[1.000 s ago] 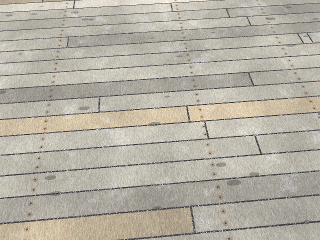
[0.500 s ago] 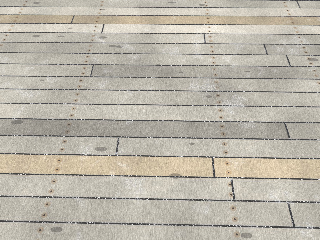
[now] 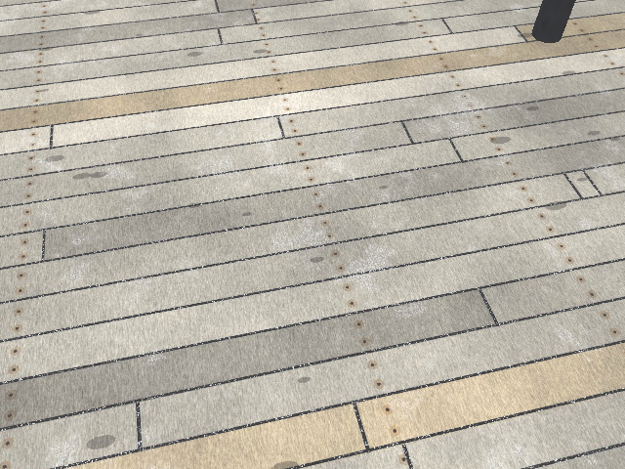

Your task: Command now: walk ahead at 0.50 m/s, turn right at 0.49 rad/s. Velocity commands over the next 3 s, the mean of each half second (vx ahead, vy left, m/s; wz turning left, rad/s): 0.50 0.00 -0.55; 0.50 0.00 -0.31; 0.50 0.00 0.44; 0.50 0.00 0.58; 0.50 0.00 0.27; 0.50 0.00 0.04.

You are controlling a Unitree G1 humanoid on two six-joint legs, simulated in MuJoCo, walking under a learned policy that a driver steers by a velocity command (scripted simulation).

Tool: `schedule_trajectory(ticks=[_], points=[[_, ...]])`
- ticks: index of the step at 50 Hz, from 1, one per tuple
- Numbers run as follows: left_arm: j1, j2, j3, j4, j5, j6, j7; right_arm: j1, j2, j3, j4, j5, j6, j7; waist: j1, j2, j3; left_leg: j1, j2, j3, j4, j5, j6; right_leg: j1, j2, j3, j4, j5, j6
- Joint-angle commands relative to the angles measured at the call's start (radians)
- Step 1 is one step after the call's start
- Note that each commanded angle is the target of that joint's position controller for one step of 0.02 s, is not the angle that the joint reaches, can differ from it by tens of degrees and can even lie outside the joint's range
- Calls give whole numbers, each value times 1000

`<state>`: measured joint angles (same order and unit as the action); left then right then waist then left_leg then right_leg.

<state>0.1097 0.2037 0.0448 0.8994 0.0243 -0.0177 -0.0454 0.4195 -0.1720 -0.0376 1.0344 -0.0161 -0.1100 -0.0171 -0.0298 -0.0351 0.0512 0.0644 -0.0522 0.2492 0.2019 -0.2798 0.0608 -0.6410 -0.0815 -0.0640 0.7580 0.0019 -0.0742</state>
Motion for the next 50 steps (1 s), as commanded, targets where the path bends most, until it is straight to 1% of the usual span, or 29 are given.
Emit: schedule_trajectory(ticks=[1, 3, 5, 6, 7, 8, 9, 10, 11, 12, 14, 15, 18, 21, 24, 29, 31, 32, 33, 34, 35, 36, 37, 38, 39, 41, 44, 47, 50], points=[[-121, 25, -5, -97, 5, -14, -6, 66, -141, -24, -20, -1, -1, -15, -9, 99, 65, 2, 296, -40, -20, 655, 44, 12, 35, -72, -102, -19, -28], [-90, 42, 3, -96, 7, -13, -4, 53, -162, -29, -21, -4, 8, -23, 19, 122, 34, 56, 311, -7, 77, 915, 37, 81, 81, -103, -126, -102, -66], [19, 71, 18, -71, 9, -12, 3, 26, -192, -38, -31, -10, 23, -29, 73, 151, -34, 84, 322, 13, 267, 1130, 42, 200, 144, -125, -133, -214, -114], [110, 93, 32, -45, 11, -16, 7, 14, -206, -43, -42, -10, 32, -25, 109, 149, -88, 62, 325, 12, 425, 1111, 47, 306, 172, -118, -169, -248, -140], [246, 129, 52, -5, 20, -23, 16, -8, -214, -46, -59, -5, 38, -17, 178, 105, -155, -52, 309, 23, 661, 943, 27, 505, 171, -68, -267, -226, -175], [323, 224, 81, 7, 28, -26, 29, -6, -162, -37, -96, -6, 35, -10, 190, -27, -241, -301, 247, 17, 981, 367, 0, 731, -61, 229, -286, -269, -239], [276, 303, 98, -22, 10, -14, 27, -17, -114, -33, -178, 13, 27, 12, 118, -197, -292, -713, 3, -125, 1300, -288, -51, 940, -276, 814, -446, -248, -408], [267, 274, 92, -16, -10, -3, 33, -141, -167, -37, -200, -1, 14, 17, 140, -11, -193, -835, 80, -277, 1281, -185, -39, 876, -253, 709, -496, -239, -370], [216, 227, 79, -16, -15, -4, 39, -171, -160, -33, -217, 10, 0, 22, 107, 20, -94, -836, 121, -278, 1201, -87, -35, 759, -229, 585, -511, -173, -327], [175, 179, 67, -17, -15, -11, 41, -149, -160, -34, -201, 9, -2, 18, 54, 96, -30, -770, 153, -276, 1100, -43, -41, 637, -178, 489, -527, -36, -276], [132, 147, 52, -29, -26, -30, 49, -114, -143, -32, -195, -27, 36, 19, 0, 79, -35, -647, 180, -280, 993, -28, -71, 522, -87, 355, -537, 111, -230], [148, 151, 51, -28, -30, -42, 49, -115, -138, -32, -202, -34, 53, 24, -6, 64, -43, -630, 179, -272, 964, -30, -85, 506, -69, 335, -537, 169, -228], [212, 193, 59, -21, -30, -54, 46, -195, -131, -29, -243, -33, 79, 33, 10, 31, -33, -675, 175, -243, 859, 51, -115, 489, -27, 300, -548, 223, -205], [290, 196, 58, -19, -28, -49, 44, -328, -145, -28, -295, -28, 85, 35, 62, -2, -12, -762, 164, -237, 736, 154, -125, 543, -16, 324, -552, 222, -167], [347, 200, 57, -19, -25, -45, 48, -422, -148, -21, -335, -25, 83, 39, 99, -20, -15, -804, 140, -244, 630, 223, -120, 626, -15, 349, -529, 240, -150], [400, 214, 57, -27, -11, -41, 60, -553, -154, -4, -403, -15, 64, 47, 136, -39, 2, -792, 86, -244, 454, 234, -91, 727, -39, 405, -466, 318, -157], [369, 232, 62, -40, -9, -42, 68, -517, -175, -5, -409, -11, 54, 44, 103, -52, -1, -683, 69, -258, 373, 211, -65, 717, -51, 427, -430, 367, -131], [324, 244, 64, -53, -8, -44, 68, -442, -191, -10, -392, -8, 49, 38, 60, -58, -20, -552, 46, -254, 330, 175, -47, 671, -40, 415, -385, 450, -105], [295, 258, 67, -63, -8, -49, 63, -329, -221, -22, -358, -7, 43, 28, 14, -53, -74, -389, 14, -241, 318, 138, -29, 636, -18, 406, -283, 561, -81], [269, 261, 67, -69, -15, -56, 52, -178, -247, -34, -321, -8, 31, 14, -65, -12, -155, -180, 36, -251, 257, 182, -4, 571, 35, 368, -95, 543, -58], [277, 190, 47, -100, -26, -64, 41, -23, -313, -50, -313, -33, 24, -5, -115, 76, -301, 65, 245, -456, 238, -8, 38, 429, 97, 320, 176, 251, -40], [414, 93, 29, -126, -59, -57, 43, -38, -397, -68, -324, -52, 34, -5, -22, 338, -413, 279, 525, -933, 140, -26, 160, 121, 261, 209, 463, -557, -6], [401, 184, 34, -96, -11, -47, 51, -91, -317, -60, -325, -28, 47, 5, -3, 210, -330, 162, 484, -1029, 90, -153, 174, 41, 174, 214, 545, -504, -20], [344, 184, 37, -87, -1, -44, 44, -155, -228, -39, -326, -17, 47, 11, 11, 111, -172, -2, 430, -861, 64, -152, 161, 50, 135, 204, 523, -398, -14], [296, 163, 29, -93, 5, -44, 36, -181, -179, -26, -314, -18, 43, 19, 16, 59, -98, -107, 370, -726, 44, -54, 146, 69, 111, 194, 472, -349, -9], [269, 143, 23, -109, 16, -32, 19, -167, -173, -19, -278, -13, 32, 21, 42, 131, -54, -207, 287, -571, 17, 138, 129, 114, 86, 179, 403, -341, 6], [242, 130, 13, -125, 31, -23, 10, -117, -190, -22, -239, 10, 12, 37, 62, 142, -68, -211, 259, -504, 7, 352, 162, 110, 58, 114, 314, -331, 33], [94, 105, -9, -179, 26, -27, 4, -81, -208, -30, -219, 12, 18, 36, 39, 134, -28, -252, 230, -461, -37, 305, 174, 79, 26, 72, 135, -249, 71], [-20, 93, -27, -215, 13, -33, 1, -46, -233, -42, -208, 11, 27, 37, 10, 137, -13, -291, 203, -436, -40, 278, 153, 154, 41, 47, -54, -153, 93]])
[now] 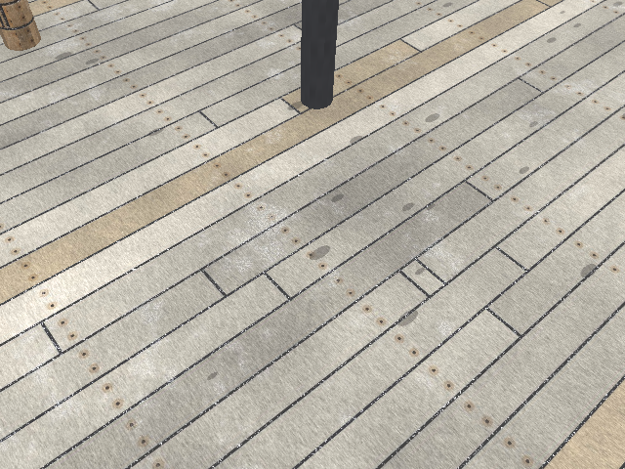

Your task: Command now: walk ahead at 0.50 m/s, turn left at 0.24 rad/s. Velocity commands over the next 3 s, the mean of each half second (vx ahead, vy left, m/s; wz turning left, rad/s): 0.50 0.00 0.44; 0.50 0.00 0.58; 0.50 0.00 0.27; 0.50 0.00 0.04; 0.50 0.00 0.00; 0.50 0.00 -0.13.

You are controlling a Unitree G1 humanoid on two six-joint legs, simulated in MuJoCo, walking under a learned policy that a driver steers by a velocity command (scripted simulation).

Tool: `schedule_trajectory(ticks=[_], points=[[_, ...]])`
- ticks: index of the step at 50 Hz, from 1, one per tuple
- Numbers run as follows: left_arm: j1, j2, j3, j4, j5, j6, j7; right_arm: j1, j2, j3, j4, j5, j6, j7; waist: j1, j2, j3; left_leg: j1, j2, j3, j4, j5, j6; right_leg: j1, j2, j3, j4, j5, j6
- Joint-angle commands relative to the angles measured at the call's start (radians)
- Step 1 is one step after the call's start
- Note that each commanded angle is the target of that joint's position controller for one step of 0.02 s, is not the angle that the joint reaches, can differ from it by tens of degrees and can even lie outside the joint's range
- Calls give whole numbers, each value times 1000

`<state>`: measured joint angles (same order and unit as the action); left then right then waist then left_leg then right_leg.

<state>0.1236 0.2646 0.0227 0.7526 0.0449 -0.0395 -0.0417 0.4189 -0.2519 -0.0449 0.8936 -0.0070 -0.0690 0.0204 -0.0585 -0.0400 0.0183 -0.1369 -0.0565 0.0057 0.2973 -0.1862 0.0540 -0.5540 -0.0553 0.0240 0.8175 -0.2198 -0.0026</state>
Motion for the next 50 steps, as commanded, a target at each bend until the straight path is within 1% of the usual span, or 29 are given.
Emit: schedule_trajectory(ticks=[1, 4, 6, 7, 8, 9, 10, 11, 12, 13, 14, 18, 22, 25, 28, 30, 32, 33, 34, 35, 36, 37, 38, 39, 40, 41, 43, 47, 50], points=[[-57, 40, -6, -75, -11, -14, 0, -29, -162, -39, -64, 1, -12, 2, 30, 138, 13, -85, 209, -197, -121, 199, 155, 92, 25, -47, -151, 83, 26], [-89, 63, -2, -96, -18, -24, 14, 0, -181, -48, -60, -3, -6, 3, 23, 138, -6, -55, 232, -244, -56, 219, 136, 160, 45, -43, -226, 72, 20], [-16, 76, 6, -81, -17, -36, 25, -22, -192, -54, -68, -1, 0, -1, 69, 125, -20, -74, 222, -269, 27, 180, 108, 290, 58, -38, -330, 68, 7], [69, 104, 18, -53, -8, -48, 36, -19, -174, -51, -71, 2, -1, -3, 100, 86, -59, -116, 177, -250, 136, 185, 85, 430, 51, -20, -382, 53, -12], [202, 171, 37, -40, 14, -60, 51, -42, -122, -38, -98, 11, -6, -1, 165, -26, -152, -209, 101, -185, 378, 87, 52, 604, -122, 160, -449, -81, -56], [272, 263, 57, -42, 27, -53, 62, -16, -22, -15, -144, 27, -7, -4, 167, -210, -220, -455, -22, -50, 642, -296, 18, 782, -360, 475, -550, -237, -117], [263, 257, 66, -31, 6, -34, 62, 33, -97, -30, -143, 8, 10, -11, 131, -212, -216, -548, 5, -47, 791, -366, 30, 713, -412, 651, -589, -349, -190], [199, 153, 42, -46, -4, -32, 55, -2, -126, -39, -122, -5, 25, -9, 109, -77, -106, -565, 63, -81, 844, -287, 37, 628, -349, 539, -595, -373, -180], [155, 100, 29, -47, -12, -39, 50, -37, -105, -37, -121, -7, 28, 2, 93, -50, -33, -555, 89, -79, 830, -214, 27, 546, -290, 394, -615, -239, -162], [133, 74, 22, -46, -10, -44, 49, -47, -93, -38, -117, -10, 35, 9, 75, -62, -15, -528, 108, -69, 812, -173, 15, 506, -248, 289, -634, -120, -138], [139, 67, 20, -37, -13, -51, 52, -55, -91, -40, -120, -22, 45, 17, 65, -82, -3, -518, 119, -63, 806, -144, 2, 487, -221, 217, -641, -17, -128], [195, 85, 33, 0, -28, -74, 50, -136, -67, -36, -156, -28, 67, 37, 55, -53, -14, -570, 126, -45, 820, -43, -28, 514, -211, 58, -645, 286, -141], [230, 90, 39, 28, -26, -70, 49, -269, -56, -26, -206, -29, 72, 53, 73, -46, 23, -619, 135, -23, 690, 72, -45, 523, -202, -58, -663, 325, -147], [238, 109, 46, 41, -24, -68, 48, -368, -43, -11, -242, -28, 68, 66, 91, -51, 53, -543, 131, 26, 505, 157, -27, 504, -193, -138, -665, 323, -131], [276, 138, 56, 66, -24, -57, 53, -431, -54, -7, -272, -33, 66, 71, 107, -44, 70, -490, 111, 87, 391, 101, 17, 563, -214, -187, -630, 409, -114], [289, 159, 60, 79, -23, -45, 57, -426, -66, -11, -280, -38, 67, 64, 97, -52, 53, -424, 65, 129, 345, 15, 55, 615, -219, -229, -535, 652, -98], [294, 196, 68, 88, -22, -28, 61, -306, -93, -27, -254, -42, 61, 48, 39, -65, -34, -267, -16, 158, 312, -86, 104, 644, -218, -260, -295, 931, -90], [284, 201, 68, 81, -27, -19, 62, -149, -115, -43, -205, -49, 51, 35, -33, -30, -125, -61, -49, 144, 235, -49, 135, 568, -199, -282, -72, 861, -71], [293, 163, 56, 51, -20, -19, 59, 3, -198, -72, -166, -56, 47, 17, -87, 72, -236, 203, 101, -74, 198, -161, 180, 347, -170, -283, 225, 511, -41], [320, 53, 34, -26, -21, -24, 38, -48, -325, -98, -189, -37, 51, 6, 1, 310, -302, 466, 381, -627, 98, -154, 317, -95, 36, -205, 558, -343, 23], [174, 136, 48, -52, -12, -33, 36, -4, -304, -99, -199, -7, 62, 2, -79, 129, -305, 454, 389, -727, 0, -90, 319, -198, 35, -6, 614, -288, 17], [130, 123, 44, -69, -30, -42, 33, -51, -269, -89, -180, -6, 63, -7, -41, 97, -163, 346, 370, -561, 0, 31, 301, -236, -15, 3, 578, -176, 6], [149, 111, 37, -54, -29, -51, 36, -89, -211, -72, -174, -2, 59, -10, 6, 46, -77, 203, 323, -458, -6, 175, 265, -178, -49, -1, 477, -113, 3], [162, 108, 37, -45, -17, -43, 38, -131, -181, -63, -178, 1, 52, -12, 46, 37, -41, 103, 267, -380, -16, 266, 238, -111, -68, 5, 416, -107, 8], [197, 107, 36, -37, -2, -25, 37, -160, -156, -54, -185, 6, 46, -13, 78, 54, -45, 37, 234, -328, -34, 314, 227, -46, -75, 8, 380, -105, 20], [207, 104, 37, -35, 5, -7, 34, -161, -148, -50, -187, 7, 36, -10, 90, 60, -55, 3, 216, -306, -43, 354, 229, -13, -73, 4, 356, -111, 29], [190, 85, 34, -43, 7, 14, 28, -134, -164, -54, -174, 9, 21, -7, 95, 57, -48, -33, 186, -278, -65, 359, 233, -19, -64, -11, 296, -80, 46], [24, 77, 30, -96, 3, 20, 24, -49, -175, -58, -153, 7, 18, -8, 42, 80, 13, -14, 161, -297, -102, 262, 207, -128, -57, -16, 121, 75, 65], [-76, 73, 24, -123, -1, 14, 19, 9, -180, -60, -140, 7, 17, -12, 1, 94, 17, 53, 156, -314, -77, 284, 186, -153, -32, -9, -9, 168, 64]])
Over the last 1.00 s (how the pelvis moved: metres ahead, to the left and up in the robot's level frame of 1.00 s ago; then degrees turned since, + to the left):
0.55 -0.10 0.01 -25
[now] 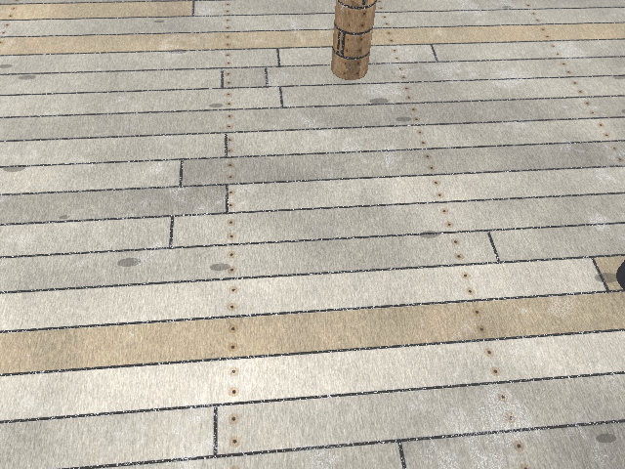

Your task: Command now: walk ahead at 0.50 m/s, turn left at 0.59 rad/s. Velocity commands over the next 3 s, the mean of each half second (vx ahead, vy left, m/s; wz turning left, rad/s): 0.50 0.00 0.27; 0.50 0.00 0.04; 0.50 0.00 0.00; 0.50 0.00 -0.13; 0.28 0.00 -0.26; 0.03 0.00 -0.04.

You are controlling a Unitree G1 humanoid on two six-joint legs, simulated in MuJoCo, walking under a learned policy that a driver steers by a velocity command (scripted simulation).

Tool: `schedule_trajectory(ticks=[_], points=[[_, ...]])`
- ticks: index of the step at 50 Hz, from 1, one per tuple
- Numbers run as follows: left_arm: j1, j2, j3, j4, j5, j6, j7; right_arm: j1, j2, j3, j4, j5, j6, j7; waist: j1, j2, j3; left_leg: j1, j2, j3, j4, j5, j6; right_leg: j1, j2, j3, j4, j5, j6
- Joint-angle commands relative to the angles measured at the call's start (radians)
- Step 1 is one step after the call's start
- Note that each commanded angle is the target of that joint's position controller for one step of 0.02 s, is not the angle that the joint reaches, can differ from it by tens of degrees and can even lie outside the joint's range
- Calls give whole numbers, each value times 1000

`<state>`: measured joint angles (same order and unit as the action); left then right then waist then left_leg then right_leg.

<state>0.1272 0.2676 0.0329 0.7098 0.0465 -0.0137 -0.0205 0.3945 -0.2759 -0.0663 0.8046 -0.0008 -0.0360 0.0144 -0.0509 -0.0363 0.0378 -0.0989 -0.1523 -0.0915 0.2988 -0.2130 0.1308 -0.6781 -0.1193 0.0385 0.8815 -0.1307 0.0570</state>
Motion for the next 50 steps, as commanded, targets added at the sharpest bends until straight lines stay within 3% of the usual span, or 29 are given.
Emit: schedule_trajectory(ticks=[1, 4, 6, 8, 9, 10, 11, 12, 13, 14, 15, 17, 21, 24, 27, 31, 34, 35, 36, 37, 38, 39, 40, 41, 42, 44, 47, 50], points=[[-112, 68, 11, -91, -5, -15, -5, 52, -158, -40, -47, -1, -15, -8, -19, 92, -1, 38, 253, -225, -65, 331, 107, -31, 43, -24, -111, 94, 3], [-180, 63, 2, -113, -10, -28, -12, 94, -152, -34, -33, -8, -18, -17, -47, 99, 4, 99, 268, -223, -28, 430, 96, -4, 69, -43, -216, 117, -18], [-184, 68, 2, -120, -13, -37, -13, 96, -154, -31, -26, -11, -20, -24, -40, 108, 8, 114, 291, -237, -9, 481, 76, 67, 85, -43, -277, 103, -47], [-93, 92, 12, -95, -13, -43, -6, 55, -169, -30, -27, -13, -25, -28, 10, 122, -6, 94, 297, -231, 42, 602, 40, 232, 118, -52, -339, 33, -85], [-1, 113, 24, -65, -14, -48, 4, 43, -179, -31, -24, -14, -28, -27, 52, 117, -46, 93, 279, -212, 142, 730, 24, 353, 151, -69, -364, -15, -104], [132, 136, 35, -27, -10, -58, 16, 33, -173, -27, -18, -12, -30, -22, 121, 79, -118, 54, 227, -160, 321, 737, 3, 529, 138, -63, -420, 8, -132], [290, 198, 49, -15, 8, -66, 33, 38, -115, -9, -44, -8, -36, -16, 180, -4, -252, -85, 177, -117, 594, 471, -18, 758, -67, 159, -437, -142, -185], [322, 301, 75, 3, 17, -58, 32, 182, -41, 3, -51, 19, -33, -14, 109, -248, -341, -392, -11, -15, 896, -256, -62, 966, -314, 650, -543, -183, -327], [270, 221, 65, 5, -18, -46, 20, 142, -121, -5, -29, -21, -26, -22, 96, -110, -252, -501, 47, -56, 979, -275, -50, 872, -294, 747, -602, -286, -332], [187, 145, 47, -5, -27, -46, 16, 49, -124, -7, -38, -24, -25, -15, 79, -17, -111, -509, 90, -58, 967, -184, -51, 732, -248, 569, -615, -276, -311], [148, 102, 36, 0, -22, -50, 11, -9, -110, 0, -48, -25, -26, -7, 72, 21, -56, -492, 121, -46, 917, -133, -53, 643, -192, 437, -635, -170, -284], [147, 78, 26, 30, -24, -61, 14, -22, -94, 4, -48, -36, -10, 7, 40, -46, -28, -439, 160, -19, 839, -109, -67, 557, -109, 269, -667, 5, -240], [211, 100, 31, 81, -41, -89, 4, -63, -68, 15, -52, -45, 7, 21, 30, -53, -29, -478, 185, 35, 768, -49, -93, 561, -87, 163, -714, 176, -261], [250, 95, 30, 112, -43, -85, 3, -206, -51, 28, -92, -43, 5, 26, 57, -44, 12, -551, 225, 81, 629, 55, -118, 575, -62, 100, -757, 195, -261], [292, 102, 31, 140, -43, -83, 1, -320, -24, 46, -121, -35, -1, 30, 87, -44, 21, -508, 222, 124, 449, 152, -124, 582, -36, 41, -752, 258, -242], [346, 121, 34, 176, -37, -77, 6, -407, -35, 49, -141, -29, -7, 25, 110, -43, 29, -455, 198, 148, 317, 164, -100, 651, -74, 36, -712, 330, -232], [336, 137, 37, 193, -31, -68, 15, -386, -55, 41, -137, -32, -13, 16, 82, -44, 24, -382, 170, 155, 255, 74, -58, 714, -106, 37, -630, 481, -218], [326, 143, 38, 197, -32, -65, 17, -319, -65, 34, -115, -37, -18, 10, 49, -42, -10, -290, 142, 165, 221, 46, -41, 723, -98, 22, -544, 602, -205], [319, 139, 35, 201, -35, -60, 18, -184, -81, 23, -67, -44, -27, 2, -11, -11, -82, -116, 118, 174, 156, 68, -15, 694, -61, -16, -381, 658, -187], [310, 116, 25, 182, -39, -62, 19, -11, -134, 4, -21, -62, -37, -10, -78, 39, -193, 135, 233, 52, 149, 26, 30, 542, -20, -47, -152, 478, -166], [386, 15, 1, 139, -66, -64, 12, 87, -245, -27, -12, -77, -34, -20, -66, 261, -327, 418, 531, -399, 86, -101, 144, 201, 134, -126, 222, -47, -116], [363, 106, 27, 156, -35, -57, 20, 63, -217, -25, -6, -31, -21, -13, -59, 212, -313, 370, 568, -585, -15, -94, 169, 76, 170, -17, 345, -383, -128], [297, 115, 34, 143, -28, -54, 17, -30, -168, -13, -10, -15, -17, -10, -15, 142, -154, 242, 520, -425, -24, -111, 146, 28, 110, 17, 366, -313, -137], [256, 90, 26, 136, -30, -58, 9, -93, -110, 1, -16, -15, -23, -6, 8, 103, -72, 118, 473, -314, -64, -53, 124, 44, 74, 13, 314, -243, -136], [245, 72, 24, 140, -30, -52, 5, -124, -81, 10, -13, -16, -30, -5, 36, 108, -31, 37, 422, -227, -100, -8, 90, 84, 46, 5, 255, -206, -132], [273, 52, 20, 160, -11, -28, -6, -129, -59, 17, 7, -15, -44, -8, 73, 128, -18, -53, 367, -125, -141, 107, 66, 163, 31, -12, 210, -166, -109], [205, 44, 20, 143, -9, -16, -17, -75, -84, 7, 47, -5, -61, -7, 78, 99, 0, -45, 352, -63, -185, 191, 84, 104, 13, -33, 160, -83, -84], [76, 42, 18, 104, -11, -14, -19, -20, -78, 7, 81, -4, -59, -6, 53, 88, 36, -5, 334, -20, -208, 229, 83, 15, -3, -51, 46, 20, -61]])
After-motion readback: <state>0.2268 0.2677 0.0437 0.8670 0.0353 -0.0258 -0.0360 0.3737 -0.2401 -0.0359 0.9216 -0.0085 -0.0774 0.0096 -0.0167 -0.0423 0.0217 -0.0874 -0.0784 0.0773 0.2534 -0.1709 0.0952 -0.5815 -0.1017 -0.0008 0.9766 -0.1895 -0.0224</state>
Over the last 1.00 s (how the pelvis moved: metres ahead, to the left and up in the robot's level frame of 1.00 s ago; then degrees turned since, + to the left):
0.47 0.12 0.00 34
